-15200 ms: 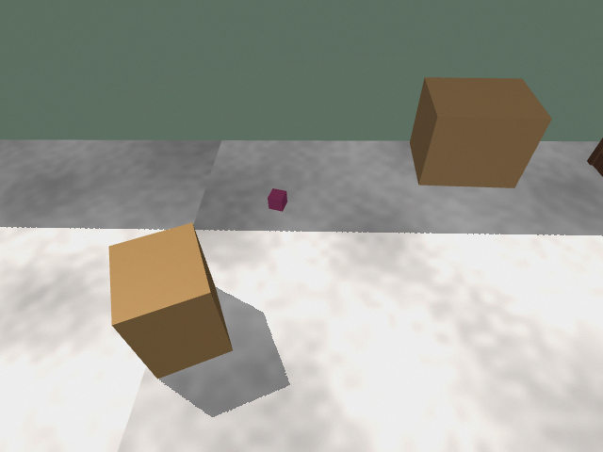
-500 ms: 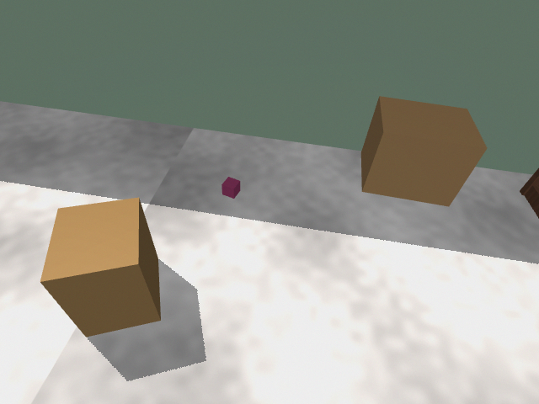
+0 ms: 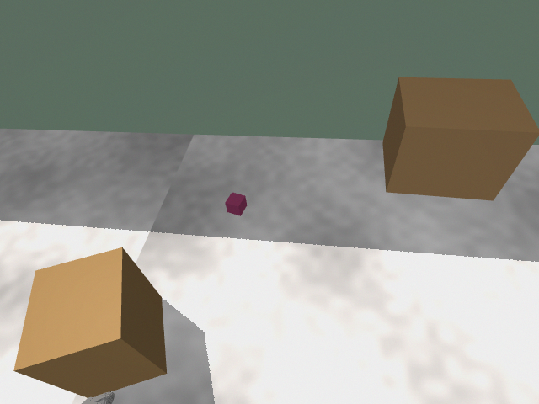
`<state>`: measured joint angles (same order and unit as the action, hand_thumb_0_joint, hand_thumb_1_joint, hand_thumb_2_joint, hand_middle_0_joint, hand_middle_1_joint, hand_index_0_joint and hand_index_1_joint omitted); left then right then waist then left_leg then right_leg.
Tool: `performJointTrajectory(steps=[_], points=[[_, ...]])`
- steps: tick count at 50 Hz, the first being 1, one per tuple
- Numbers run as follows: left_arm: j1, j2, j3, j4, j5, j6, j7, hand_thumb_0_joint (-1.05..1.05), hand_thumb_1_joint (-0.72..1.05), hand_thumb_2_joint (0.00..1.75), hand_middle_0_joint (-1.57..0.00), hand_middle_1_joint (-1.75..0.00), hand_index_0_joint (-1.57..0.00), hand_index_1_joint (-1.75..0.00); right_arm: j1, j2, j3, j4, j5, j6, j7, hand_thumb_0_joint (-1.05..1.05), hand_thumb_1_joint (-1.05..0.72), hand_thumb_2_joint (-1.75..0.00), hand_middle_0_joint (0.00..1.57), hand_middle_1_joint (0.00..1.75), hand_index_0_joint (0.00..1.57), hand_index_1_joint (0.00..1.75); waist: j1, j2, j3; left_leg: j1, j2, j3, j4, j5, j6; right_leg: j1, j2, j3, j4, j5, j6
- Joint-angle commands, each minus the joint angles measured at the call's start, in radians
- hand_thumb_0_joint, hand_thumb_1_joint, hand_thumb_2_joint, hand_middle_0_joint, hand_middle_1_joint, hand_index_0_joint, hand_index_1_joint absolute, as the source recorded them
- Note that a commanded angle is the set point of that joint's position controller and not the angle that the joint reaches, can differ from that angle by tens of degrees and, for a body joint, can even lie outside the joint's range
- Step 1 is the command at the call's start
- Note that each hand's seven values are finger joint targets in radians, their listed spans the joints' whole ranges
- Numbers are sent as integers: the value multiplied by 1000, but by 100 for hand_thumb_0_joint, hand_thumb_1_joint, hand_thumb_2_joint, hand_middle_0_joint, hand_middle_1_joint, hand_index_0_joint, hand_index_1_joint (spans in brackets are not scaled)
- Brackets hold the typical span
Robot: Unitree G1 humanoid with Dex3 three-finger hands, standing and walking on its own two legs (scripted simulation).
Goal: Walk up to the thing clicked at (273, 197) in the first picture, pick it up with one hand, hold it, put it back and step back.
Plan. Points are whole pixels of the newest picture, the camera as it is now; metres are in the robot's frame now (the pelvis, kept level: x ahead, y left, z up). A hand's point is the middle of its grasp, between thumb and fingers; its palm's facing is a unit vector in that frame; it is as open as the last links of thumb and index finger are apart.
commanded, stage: walk up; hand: left
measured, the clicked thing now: (236, 204) +1.10 +0.20 -0.73
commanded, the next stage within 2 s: none
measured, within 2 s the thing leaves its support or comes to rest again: neither
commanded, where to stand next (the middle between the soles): +0.73 +0.00 m, yaw +2 degrees
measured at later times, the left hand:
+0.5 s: hand (129, 350) +0.27 +0.29 -0.15, palm faces -0.04 -0.95 -0.32, open 7.4 cm
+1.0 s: hand (175, 245) +0.46 +0.22 -0.10, palm faces +0.02 -0.90 -0.43, open 7.4 cm
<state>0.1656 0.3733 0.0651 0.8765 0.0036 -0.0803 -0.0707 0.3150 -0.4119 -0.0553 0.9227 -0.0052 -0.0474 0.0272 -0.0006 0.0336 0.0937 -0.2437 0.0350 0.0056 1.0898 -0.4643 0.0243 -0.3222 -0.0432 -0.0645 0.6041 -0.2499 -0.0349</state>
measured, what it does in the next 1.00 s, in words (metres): walks ahead: left foot, then right foot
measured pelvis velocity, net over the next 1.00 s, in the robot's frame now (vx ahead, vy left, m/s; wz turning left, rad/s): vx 0.42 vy -0.06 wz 0.01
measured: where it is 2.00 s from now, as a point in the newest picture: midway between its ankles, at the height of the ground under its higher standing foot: (284, 277)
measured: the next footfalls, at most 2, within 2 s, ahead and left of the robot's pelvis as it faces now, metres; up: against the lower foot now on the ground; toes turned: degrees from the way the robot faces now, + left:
left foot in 0.32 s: +0.32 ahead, +0.14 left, +0.00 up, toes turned +6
right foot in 0.78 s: +0.48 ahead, -0.16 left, +0.00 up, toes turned -4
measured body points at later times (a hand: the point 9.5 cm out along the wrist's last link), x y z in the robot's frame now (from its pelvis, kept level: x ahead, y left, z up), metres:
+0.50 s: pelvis +0.23 +0.02 +0.00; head +0.25 +0.05 +0.45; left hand +0.27 +0.34 -0.13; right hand +0.33 -0.29 -0.08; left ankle +0.28 +0.13 -0.73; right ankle +0.19 -0.13 -0.65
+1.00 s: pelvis +0.42 -0.06 +0.01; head +0.43 -0.10 +0.46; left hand +0.46 +0.27 -0.07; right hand +0.49 -0.37 -0.13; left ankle +0.44 +0.10 -0.66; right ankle +0.44 -0.15 -0.73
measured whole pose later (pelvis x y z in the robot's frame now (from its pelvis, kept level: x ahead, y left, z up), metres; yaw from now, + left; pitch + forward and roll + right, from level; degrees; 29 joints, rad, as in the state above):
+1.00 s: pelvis +0.42 -0.06 +0.01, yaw +0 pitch -3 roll +1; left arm 0.32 0.37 0.05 0.86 0.00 -0.10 -0.05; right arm 0.28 -0.44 -0.05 0.87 0.01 -0.04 0.05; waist 0.03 0.08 0.08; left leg -0.47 0.03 -0.05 1.03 -0.31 0.02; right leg -0.20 -0.03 -0.08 0.49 -0.23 -0.04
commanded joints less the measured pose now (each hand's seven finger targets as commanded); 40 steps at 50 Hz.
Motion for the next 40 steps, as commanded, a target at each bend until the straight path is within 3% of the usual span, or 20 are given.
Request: performJointTrajectory(steps=[1,3,8,12,14,15,16,17,18,19,20,21,22,24,28,32,35,37,39,40], points=[[126,287,72,-36,-18,-7,47,0,90,90,-20,-30,-20,-30,31,-171,-46,-94,19,-33,-4,0,-90,-90,20,30,20,30,32,-173,-80,-275,35,-89,65,89,14,252,-225,233,-259,450,-182],[110,273,63,-52,-12,-17,44,0,90,90,-20,-30,-20,-30,23,-169,-52,-96,5,-22,10,0,-90,-90,20,30,20,30,18,-174,-33,-252,24,-71,5,166,1,156,-186,171,-297,388,-176],[74,295,69,-105,8,-30,36,0,90,90,-20,-30,-20,-30,-80,-163,-58,-134,-8,-20,37,0,-90,-90,20,30,20,30,21,-163,4,-261,70,-7,-321,268,-43,118,-199,105,-359,197,-194],[132,296,61,-98,9,-21,29,0,90,90,-20,-30,-20,-30,-157,-152,-65,-149,-12,-38,45,0,-90,-90,20,30,20,30,58,-150,-32,-130,41,52,-491,365,-11,150,-194,84,-277,228,-151],[111,319,64,-106,6,-14,29,0,90,90,-20,-30,-20,-30,-91,-165,-77,-131,-17,-41,42,0,-90,-90,20,30,20,30,7,-115,-65,0,21,75,-549,376,11,115,-203,88,-204,210,-141],[125,296,52,-113,6,-12,32,0,90,90,-20,-30,-20,-30,-20,-195,-89,-107,-24,-45,36,0,-90,-90,20,30,20,30,-27,-38,-108,125,-8,77,-555,338,31,78,-165,60,-68,281,-122],[156,248,35,-116,2,-9,36,0,90,90,-20,-30,-20,-30,95,-239,-107,-78,-38,-52,26,0,-90,-90,20,30,20,30,-83,76,-176,278,13,31,-591,247,69,5,-96,3,175,284,-96],[216,175,14,-125,-11,-6,40,0,90,90,-20,-30,-20,-30,184,-317,-129,-79,-56,-56,13,0,-90,-90,20,30,20,30,-103,288,-255,438,222,-299,-653,145,135,-186,11,-25,443,4,-40],[244,206,22,-113,-17,6,46,0,90,90,-20,-30,-20,-30,162,-349,-131,-110,-37,-57,5,0,-90,-90,20,30,20,30,-88,220,-261,480,395,-682,-792,30,214,-339,114,56,552,-291,-27],[219,294,38,-93,-9,14,60,0,90,90,-20,-30,-20,-30,118,-360,-140,-116,-6,-53,5,0,-90,-90,20,30,20,30,-89,157,-240,446,441,-722,-799,23,295,-354,35,142,634,-300,-39],[171,305,31,-91,-2,9,60,0,90,90,-20,-30,-20,-30,81,-312,-127,-125,4,-49,0,0,-90,-90,20,30,20,30,-84,73,-170,346,400,-597,-796,154,280,-355,10,171,669,-244,-32],[162,287,29,-83,-5,4,54,0,90,90,-20,-30,-20,-30,51,-272,-102,-138,13,-52,-7,0,-90,-90,20,30,20,30,-64,29,-121,265,330,-403,-788,352,215,-307,1,204,621,-182,-26],[198,263,31,-63,-11,7,48,0,90,90,-20,-30,-20,-30,17,-245,-83,-143,15,-55,-10,0,-90,-90,20,30,20,30,-29,38,-82,171,281,-272,-787,436,168,-244,-17,203,564,-133,-18],[238,244,32,-49,-13,17,35,0,90,90,-20,-30,-20,-30,1,-229,-74,-139,18,-66,-5,0,-90,-90,20,30,20,30,3,76,-68,78,226,-145,-799,497,145,-163,-26,158,486,-89,2],[194,232,34,-65,-3,26,10,0,90,90,-20,-30,-20,-30,-36,-246,-78,-172,2,-68,0,0,-90,-90,20,30,20,30,3,132,-16,41,224,-73,-861,266,199,-190,-63,86,286,-24,43],[91,234,49,-80,13,22,-10,0,90,90,-20,-30,-20,-30,-16,-280,-90,-169,-4,-67,11,0,-90,-90,20,30,20,30,-25,137,14,-4,226,-83,-891,56,192,-130,-80,61,106,58,38],[113,240,60,-55,12,12,-11,0,90,90,-20,-30,-20,-30,-54,-272,-85,-179,-2,-58,13,0,-90,-90,20,30,20,30,4,107,-6,-62,219,-73,-832,14,175,-12,-55,40,39,78,25],[187,242,66,-24,17,4,-4,0,90,90,-20,-30,-20,-30,-76,-264,-80,-183,-1,-48,12,0,-90,-90,20,30,20,30,56,57,-52,-89,204,-47,-704,55,149,132,-23,-4,-14,87,17],[319,313,97,7,23,-19,21,0,90,90,-20,-30,-20,-30,18,-163,-44,-176,-5,-44,11,0,-90,-90,20,30,20,30,111,-227,-161,-169,81,68,-257,191,88,370,-52,109,-166,-106,-12],[338,384,112,-11,24,-30,36,0,90,90,-20,-30,-20,-30,68,-92,-16,-186,1,-41,12,0,-90,-90,20,30,20,30,99,-411,-145,-358,-44,79,-17,-44,26,422,-269,493,-293,-204,-65]])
